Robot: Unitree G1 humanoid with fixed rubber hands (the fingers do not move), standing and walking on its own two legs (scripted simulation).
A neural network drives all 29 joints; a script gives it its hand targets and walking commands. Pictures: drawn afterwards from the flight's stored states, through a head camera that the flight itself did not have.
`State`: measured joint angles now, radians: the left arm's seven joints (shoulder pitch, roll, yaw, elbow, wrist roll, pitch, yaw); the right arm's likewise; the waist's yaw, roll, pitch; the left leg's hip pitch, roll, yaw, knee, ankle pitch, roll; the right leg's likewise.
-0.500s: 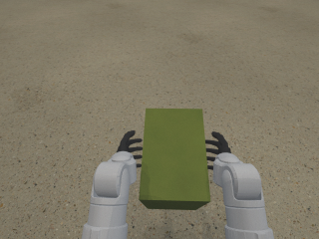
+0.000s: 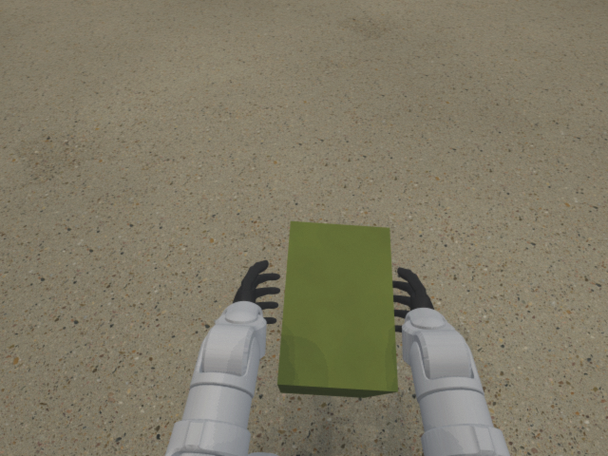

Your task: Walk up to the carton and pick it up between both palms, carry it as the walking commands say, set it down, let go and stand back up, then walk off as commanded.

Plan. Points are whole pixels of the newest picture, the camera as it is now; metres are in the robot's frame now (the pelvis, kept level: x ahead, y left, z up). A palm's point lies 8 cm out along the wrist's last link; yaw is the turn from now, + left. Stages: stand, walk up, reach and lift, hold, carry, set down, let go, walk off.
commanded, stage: hold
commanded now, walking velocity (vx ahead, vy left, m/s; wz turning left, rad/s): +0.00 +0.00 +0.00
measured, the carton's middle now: (330, 317) +0.34 +0.03 -0.07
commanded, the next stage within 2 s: set down in 0.34 s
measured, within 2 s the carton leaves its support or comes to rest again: neither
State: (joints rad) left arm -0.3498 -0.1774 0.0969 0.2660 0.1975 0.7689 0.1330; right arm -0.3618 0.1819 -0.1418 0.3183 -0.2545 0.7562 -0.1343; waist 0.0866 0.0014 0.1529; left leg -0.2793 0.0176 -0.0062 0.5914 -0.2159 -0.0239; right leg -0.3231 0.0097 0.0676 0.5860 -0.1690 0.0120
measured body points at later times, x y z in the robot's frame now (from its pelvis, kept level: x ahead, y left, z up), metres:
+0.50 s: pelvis +0.01 +0.00 +0.01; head -0.04 +0.00 +0.45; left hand +0.33 +0.14 +0.05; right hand +0.34 -0.09 +0.04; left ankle +0.07 +0.14 -0.72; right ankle +0.10 -0.12 -0.72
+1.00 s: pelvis +0.01 -0.02 -0.01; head +0.07 -0.02 +0.43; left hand +0.35 +0.13 -0.04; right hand +0.37 -0.11 -0.04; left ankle +0.07 +0.14 -0.72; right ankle +0.10 -0.12 -0.72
